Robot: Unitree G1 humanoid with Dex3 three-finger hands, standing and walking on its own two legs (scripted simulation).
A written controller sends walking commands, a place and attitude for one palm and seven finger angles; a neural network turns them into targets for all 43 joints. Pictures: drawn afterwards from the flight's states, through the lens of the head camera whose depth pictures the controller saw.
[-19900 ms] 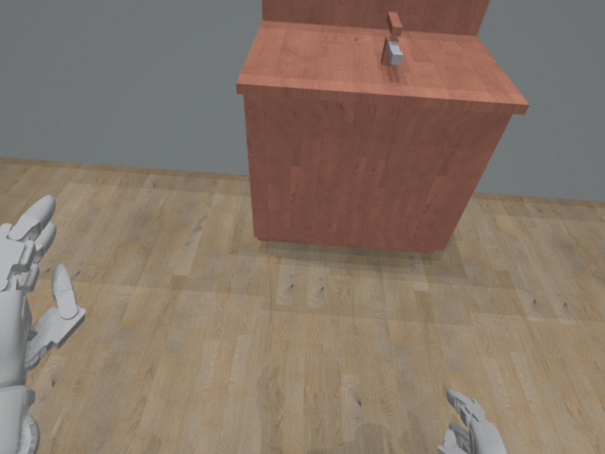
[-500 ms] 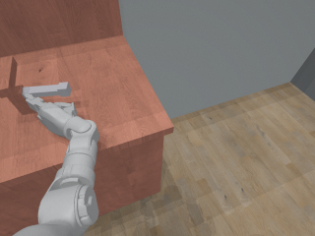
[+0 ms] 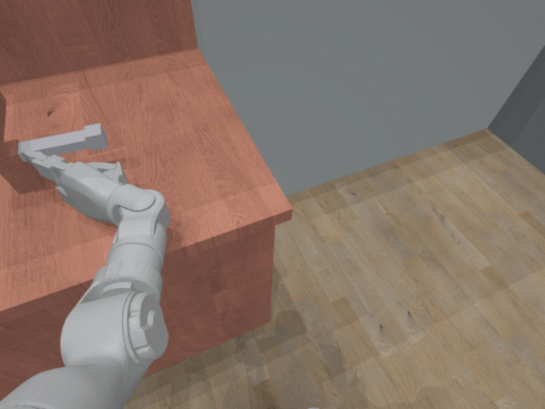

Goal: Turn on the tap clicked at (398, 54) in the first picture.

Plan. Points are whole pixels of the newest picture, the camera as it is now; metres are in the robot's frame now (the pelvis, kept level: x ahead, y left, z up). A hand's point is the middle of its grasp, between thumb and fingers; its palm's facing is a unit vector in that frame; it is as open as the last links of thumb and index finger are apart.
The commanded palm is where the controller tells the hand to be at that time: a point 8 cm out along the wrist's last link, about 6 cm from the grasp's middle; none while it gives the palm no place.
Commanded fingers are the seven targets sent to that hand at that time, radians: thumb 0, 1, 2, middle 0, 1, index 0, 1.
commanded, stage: lift the hand up off the lever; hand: left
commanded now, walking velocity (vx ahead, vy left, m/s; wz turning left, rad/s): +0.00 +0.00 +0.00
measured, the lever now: (96, 137) +0.52 +0.26 +0.11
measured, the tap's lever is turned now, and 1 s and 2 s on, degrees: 86 86 86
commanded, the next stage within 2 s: none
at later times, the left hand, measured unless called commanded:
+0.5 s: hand (118, 168) +0.46 +0.22 +0.09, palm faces +0.86 -0.49 -0.12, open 8.5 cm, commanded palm +0.43 +0.24 +0.12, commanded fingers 0.00 0.90 0.90 -0.15 -0.15 -0.15 -0.15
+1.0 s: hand (114, 167) +0.46 +0.22 +0.10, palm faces +0.87 -0.49 -0.10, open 8.3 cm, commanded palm +0.41 +0.24 +0.14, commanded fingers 0.00 0.90 0.90 -0.15 -0.15 -0.15 -0.15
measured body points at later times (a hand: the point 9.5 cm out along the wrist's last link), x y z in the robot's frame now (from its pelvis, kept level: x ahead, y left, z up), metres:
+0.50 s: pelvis -0.01 -0.01 +0.00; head +0.05 -0.01 +0.45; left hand +0.42 +0.24 +0.10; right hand +0.02 -0.27 -0.13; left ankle +0.01 +0.13 -0.70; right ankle +0.00 -0.08 -0.70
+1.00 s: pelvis +0.00 -0.01 +0.01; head +0.05 -0.01 +0.46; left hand +0.41 +0.24 +0.11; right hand +0.06 -0.27 -0.12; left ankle +0.01 +0.13 -0.70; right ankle +0.00 -0.08 -0.70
